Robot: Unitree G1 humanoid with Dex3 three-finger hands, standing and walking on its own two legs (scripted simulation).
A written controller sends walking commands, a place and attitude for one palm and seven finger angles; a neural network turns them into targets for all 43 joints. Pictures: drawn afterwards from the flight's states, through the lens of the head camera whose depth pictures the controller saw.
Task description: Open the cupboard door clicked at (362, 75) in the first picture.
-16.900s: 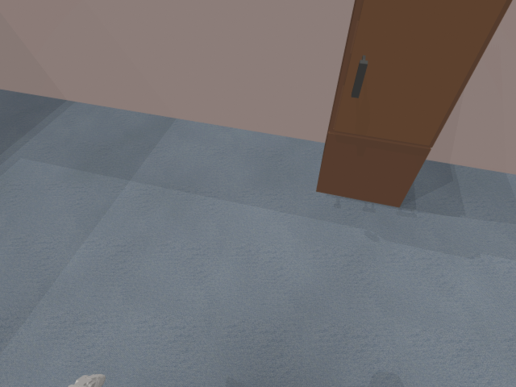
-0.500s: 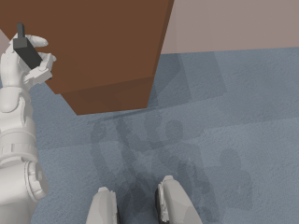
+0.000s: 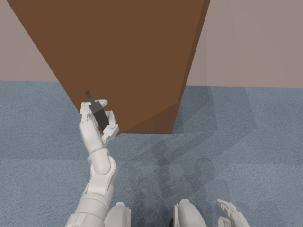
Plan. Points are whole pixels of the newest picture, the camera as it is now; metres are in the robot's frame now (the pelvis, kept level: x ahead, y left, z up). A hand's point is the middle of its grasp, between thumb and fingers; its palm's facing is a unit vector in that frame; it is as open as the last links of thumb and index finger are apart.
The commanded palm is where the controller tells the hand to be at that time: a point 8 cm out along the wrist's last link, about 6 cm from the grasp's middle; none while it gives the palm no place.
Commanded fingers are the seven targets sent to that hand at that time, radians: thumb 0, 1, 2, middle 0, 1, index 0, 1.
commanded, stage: pull the door open along its arc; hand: left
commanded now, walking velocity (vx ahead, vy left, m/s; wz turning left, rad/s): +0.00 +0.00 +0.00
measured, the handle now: (98, 113) +0.41 +0.16 +0.02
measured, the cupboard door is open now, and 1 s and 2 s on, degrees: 34 46 49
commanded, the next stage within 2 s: open thumb and fingers to let go in 0.18 s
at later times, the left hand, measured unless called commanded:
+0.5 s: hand (135, 144) +0.32 +0.05 +0.02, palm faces +0.41 -0.91 -0.03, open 7.1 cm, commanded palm +0.27 +0.10 +0.02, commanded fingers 0.00 0.06 0.54 -0.34 -1.26 -0.34 -1.26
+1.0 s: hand (133, 141) +0.33 +0.06 +0.02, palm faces +0.37 -0.93 -0.01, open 14.5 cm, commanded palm +0.28 +0.10 +0.02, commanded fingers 0.00 -0.50 0.30 -0.17 -0.45 -0.17 -0.45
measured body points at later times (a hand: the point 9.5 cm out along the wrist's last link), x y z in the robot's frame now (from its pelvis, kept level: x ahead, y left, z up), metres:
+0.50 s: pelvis -0.02 -0.03 -0.01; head +0.07 -0.04 +0.43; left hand +0.29 +0.10 +0.02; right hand +0.17 -0.24 -0.13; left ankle -0.01 +0.13 -0.64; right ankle +0.02 -0.13 -0.64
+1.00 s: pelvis -0.02 -0.02 -0.01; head +0.07 -0.02 +0.43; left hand +0.30 +0.10 +0.02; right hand +0.13 -0.25 -0.13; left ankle -0.01 +0.13 -0.64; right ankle +0.02 -0.13 -0.64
